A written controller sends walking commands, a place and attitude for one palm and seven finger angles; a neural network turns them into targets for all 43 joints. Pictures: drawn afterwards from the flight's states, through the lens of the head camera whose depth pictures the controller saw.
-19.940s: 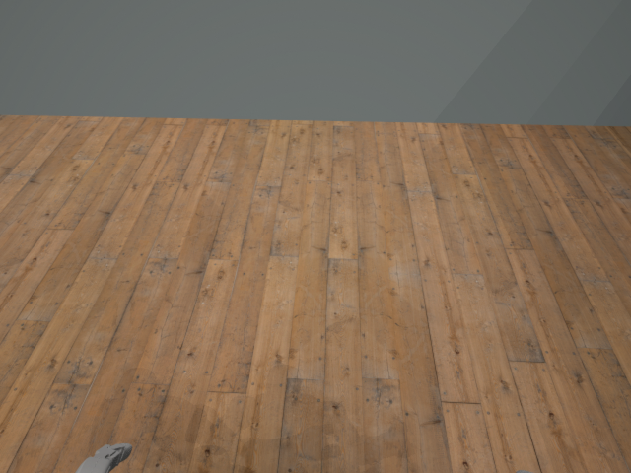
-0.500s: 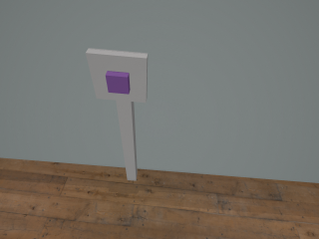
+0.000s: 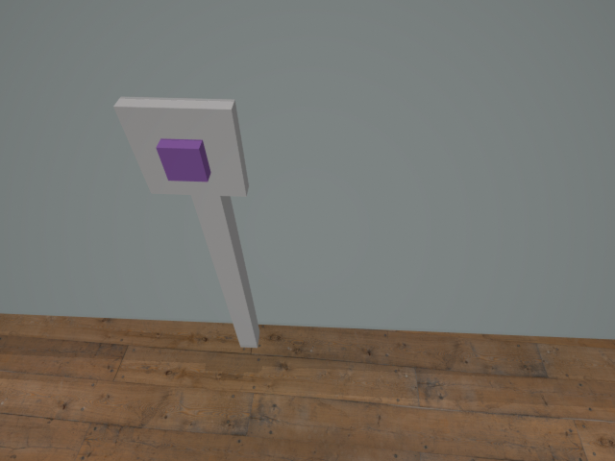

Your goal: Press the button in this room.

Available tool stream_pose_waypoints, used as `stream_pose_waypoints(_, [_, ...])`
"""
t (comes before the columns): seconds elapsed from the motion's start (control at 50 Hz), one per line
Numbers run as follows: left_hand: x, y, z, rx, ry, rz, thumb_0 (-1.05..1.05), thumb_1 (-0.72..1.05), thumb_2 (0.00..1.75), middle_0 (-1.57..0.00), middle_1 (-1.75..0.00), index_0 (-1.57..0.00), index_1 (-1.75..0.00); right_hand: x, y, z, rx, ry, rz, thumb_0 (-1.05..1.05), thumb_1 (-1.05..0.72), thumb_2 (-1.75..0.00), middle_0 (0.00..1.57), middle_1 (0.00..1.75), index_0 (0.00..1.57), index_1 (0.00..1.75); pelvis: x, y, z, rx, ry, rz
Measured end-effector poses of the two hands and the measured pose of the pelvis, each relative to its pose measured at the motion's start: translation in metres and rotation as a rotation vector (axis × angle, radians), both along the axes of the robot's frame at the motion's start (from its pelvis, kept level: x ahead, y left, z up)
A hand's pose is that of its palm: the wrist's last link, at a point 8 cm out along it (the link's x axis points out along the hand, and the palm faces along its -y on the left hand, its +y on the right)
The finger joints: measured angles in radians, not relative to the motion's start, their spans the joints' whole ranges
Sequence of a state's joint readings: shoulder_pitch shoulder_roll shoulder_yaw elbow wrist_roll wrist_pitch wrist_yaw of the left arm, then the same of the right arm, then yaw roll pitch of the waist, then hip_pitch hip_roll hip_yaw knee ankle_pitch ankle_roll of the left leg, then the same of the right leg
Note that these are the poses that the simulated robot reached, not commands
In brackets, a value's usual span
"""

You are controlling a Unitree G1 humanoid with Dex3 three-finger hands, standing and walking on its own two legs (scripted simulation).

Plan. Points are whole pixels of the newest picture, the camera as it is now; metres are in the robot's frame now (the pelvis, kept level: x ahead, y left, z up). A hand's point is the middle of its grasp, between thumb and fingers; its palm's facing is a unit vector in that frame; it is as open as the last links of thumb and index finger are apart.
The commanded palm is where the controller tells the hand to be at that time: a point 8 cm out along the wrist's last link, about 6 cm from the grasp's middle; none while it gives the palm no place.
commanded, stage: come to a stop and stand still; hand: left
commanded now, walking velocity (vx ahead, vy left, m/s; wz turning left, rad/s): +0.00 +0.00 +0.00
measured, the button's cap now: (185, 159) +0.56 +0.24 +0.08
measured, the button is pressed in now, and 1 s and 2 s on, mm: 0 0 0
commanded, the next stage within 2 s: look again from close up in 0.10 s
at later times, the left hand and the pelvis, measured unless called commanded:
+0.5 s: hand out of the picture -0.03 +0.21 -0.18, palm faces +0.02 -0.98 -0.19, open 7.4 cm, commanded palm none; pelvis -0.02 +0.05 +0.00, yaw -1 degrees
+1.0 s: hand out of the picture +0.00 +0.21 -0.18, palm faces -0.01 -0.98 -0.18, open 7.3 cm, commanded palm none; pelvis +0.01 +0.04 -0.01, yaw -2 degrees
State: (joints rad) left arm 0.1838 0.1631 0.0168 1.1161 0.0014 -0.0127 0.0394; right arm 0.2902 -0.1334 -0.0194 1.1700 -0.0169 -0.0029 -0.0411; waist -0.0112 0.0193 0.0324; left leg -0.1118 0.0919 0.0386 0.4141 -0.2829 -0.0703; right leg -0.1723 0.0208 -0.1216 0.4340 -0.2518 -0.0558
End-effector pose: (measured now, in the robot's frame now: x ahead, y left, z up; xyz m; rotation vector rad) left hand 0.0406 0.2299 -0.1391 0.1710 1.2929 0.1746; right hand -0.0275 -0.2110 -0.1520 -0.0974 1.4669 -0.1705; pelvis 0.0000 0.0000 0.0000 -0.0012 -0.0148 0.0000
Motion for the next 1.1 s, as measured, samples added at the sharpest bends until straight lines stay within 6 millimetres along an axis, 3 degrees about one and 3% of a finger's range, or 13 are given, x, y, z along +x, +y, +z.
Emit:
stream_pose_waypoints(0.1, [-0.023,-0.002,0.0,-0.003,0.047,0.017,-0.01,0.94,0.9,-0.21,-0.3,-0.21,-0.3,0.016,-0.002,0.0,-0.001,-0.039,0.02,0.0,-0.91,-0.9,0.2,0.3,0.2,0.3,-0.002,-0.001,0.001,-0.003,-0.004,-0.001])
stream_pose_waypoints(0.22, [-0.055,-0.005,-0.002,-0.018,0.108,0.035,0.0,0.92,0.9,-0.2,-0.3,-0.2,-0.3,0.02,-0.004,0.002,-0.011,-0.054,0.035,0.0,-0.92,-0.9,0.2,0.3,0.2,0.3,-0.006,0.003,0.002,-0.007,-0.005,-0.005])
stream_pose_waypoints(0.3, [-0.075,-0.001,-0.004,-0.027,0.13,0.017,0.0,0.91,0.9,-0.21,-0.3,-0.21,-0.3,0.024,-0.001,0.001,-0.027,-0.098,0.036,0.0,-0.92,-0.9,0.2,0.3,0.2,0.3,-0.016,0.017,-0.002,-0.027,0.007,-0.012])
stream_pose_waypoints(0.38, [-0.083,0.013,-0.009,-0.04,0.146,0.018,0.0,0.9,0.9,-0.21,-0.3,-0.21,-0.3,0.019,0.015,-0.001,-0.029,-0.129,0.045,0.0,-0.92,-0.9,0.2,0.3,0.2,0.3,-0.021,0.031,-0.006,-0.024,0.001,-0.01])
stream_pose_waypoints(0.56, [-0.068,0.041,-0.006,-0.028,0.1,-0.001,0.0,0.9,0.9,-0.2,-0.3,-0.2,-0.3,-0.008,0.052,0.0,0.014,-0.08,0.046,0.01,-0.93,-0.9,0.2,0.3,0.2,0.3,-0.021,0.05,-0.003,0.002,0.003,-0.023])
stream_pose_waypoints(0.72, [-0.055,0.046,-0.004,-0.024,0.103,-0.017,0.0,0.91,0.9,-0.2,-0.3,-0.2,-0.3,-0.017,0.068,-0.001,0.042,-0.04,0.029,0.01,-0.91,-0.9,0.2,0.3,0.2,0.3,-0.016,0.055,-0.002,0.007,0.011,-0.028])
stream_pose_waypoints(0.92, [-0.047,0.037,-0.009,-0.037,0.126,-0.017,0.0,0.91,0.9,-0.2,-0.3,-0.2,-0.3,-0.006,0.058,-0.003,0.023,-0.03,0.019,0.0,-0.91,-0.9,0.2,0.3,0.2,0.3,-0.001,0.051,-0.005,0.011,0.004,-0.035])
stream_pose_waypoints(1.1, [-0.031,0.015,-0.016,-0.051,0.145,-0.005,0.0,0.91,0.9,-0.2,-0.3,-0.2,-0.3,0.015,0.035,-0.013,0.017,-0.007,0.005,0.0,-0.91,-0.9,0.2,0.3,0.2,0.3,0.029,0.033,-0.014,0.005,0.022,-0.035])
